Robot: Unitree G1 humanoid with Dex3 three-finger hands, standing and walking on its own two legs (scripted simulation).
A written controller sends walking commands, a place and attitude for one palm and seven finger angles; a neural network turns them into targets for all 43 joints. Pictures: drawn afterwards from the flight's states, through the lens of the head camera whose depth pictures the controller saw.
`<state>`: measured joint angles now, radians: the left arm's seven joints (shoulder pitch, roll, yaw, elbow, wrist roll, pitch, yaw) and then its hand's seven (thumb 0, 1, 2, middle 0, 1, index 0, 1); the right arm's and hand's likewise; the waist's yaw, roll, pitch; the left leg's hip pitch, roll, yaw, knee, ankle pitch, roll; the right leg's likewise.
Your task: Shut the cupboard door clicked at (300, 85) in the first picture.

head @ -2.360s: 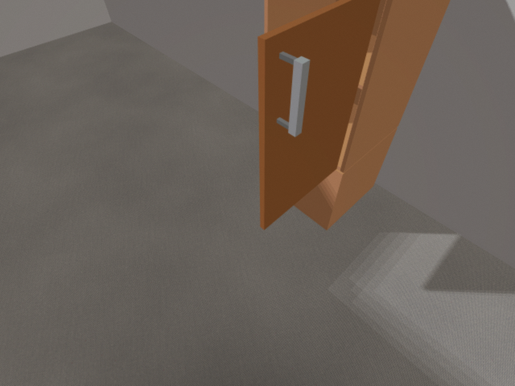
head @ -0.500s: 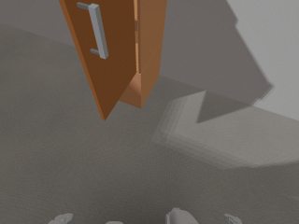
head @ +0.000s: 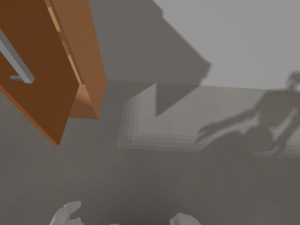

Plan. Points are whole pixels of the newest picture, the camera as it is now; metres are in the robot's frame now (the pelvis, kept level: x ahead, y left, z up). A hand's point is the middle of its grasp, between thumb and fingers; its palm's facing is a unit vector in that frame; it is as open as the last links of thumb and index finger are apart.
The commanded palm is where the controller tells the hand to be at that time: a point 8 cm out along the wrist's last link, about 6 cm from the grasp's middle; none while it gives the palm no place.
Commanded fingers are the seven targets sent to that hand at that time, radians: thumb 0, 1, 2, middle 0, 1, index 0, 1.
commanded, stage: walk around to get in front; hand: left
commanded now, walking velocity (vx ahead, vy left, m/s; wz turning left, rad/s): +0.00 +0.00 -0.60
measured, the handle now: (6, 58) +0.48 +0.41 +0.13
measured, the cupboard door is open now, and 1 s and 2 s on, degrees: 91 91 91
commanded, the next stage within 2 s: none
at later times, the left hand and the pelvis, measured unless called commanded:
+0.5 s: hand (106, 203) +0.19 +0.14 -0.16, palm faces -0.30 -0.93 -0.20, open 7.4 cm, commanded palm none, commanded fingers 0.00 0.90 0.90 -0.20 -0.30 -0.20 -0.30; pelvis +0.02 -0.02 +0.00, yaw -19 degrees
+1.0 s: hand (134, 186) +0.24 +0.06 -0.17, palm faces -0.58 -0.79 -0.19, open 7.4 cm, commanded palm none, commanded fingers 0.00 0.90 0.90 -0.20 -0.30 -0.20 -0.30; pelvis +0.03 -0.04 +0.00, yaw -36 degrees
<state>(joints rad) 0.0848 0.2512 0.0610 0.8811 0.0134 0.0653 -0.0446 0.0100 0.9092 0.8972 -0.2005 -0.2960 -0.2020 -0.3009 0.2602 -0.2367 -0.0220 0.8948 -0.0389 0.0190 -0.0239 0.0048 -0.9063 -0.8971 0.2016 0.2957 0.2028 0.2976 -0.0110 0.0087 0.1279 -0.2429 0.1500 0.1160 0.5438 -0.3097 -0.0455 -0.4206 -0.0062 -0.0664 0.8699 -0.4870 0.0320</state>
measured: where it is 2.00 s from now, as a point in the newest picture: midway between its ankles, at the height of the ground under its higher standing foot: outside the picture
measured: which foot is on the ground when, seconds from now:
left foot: down 0.00-0.06, up 0.08-0.30, down 0.32-0.58, up 0.60-0.80, down 0.82-1.00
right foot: up 0.00-0.06, down 0.08-0.32, up 0.34-0.56, down 0.58-0.82, up 0.84-1.00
